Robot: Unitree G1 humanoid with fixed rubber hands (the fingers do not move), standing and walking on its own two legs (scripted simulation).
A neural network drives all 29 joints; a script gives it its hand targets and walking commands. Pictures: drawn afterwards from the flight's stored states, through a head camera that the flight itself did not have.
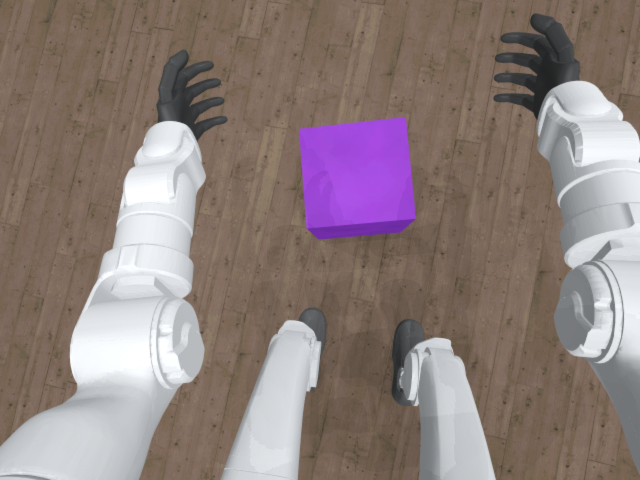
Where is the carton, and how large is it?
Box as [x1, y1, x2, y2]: [299, 117, 415, 238]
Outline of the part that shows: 405,117 299,129 306,227 318,238 330,238 399,232 415,218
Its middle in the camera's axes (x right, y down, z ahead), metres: +0.08 -0.13 +0.87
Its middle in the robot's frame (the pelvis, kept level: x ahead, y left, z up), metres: +0.53 +0.05 -0.53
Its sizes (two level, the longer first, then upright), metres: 0.210 0.200 0.250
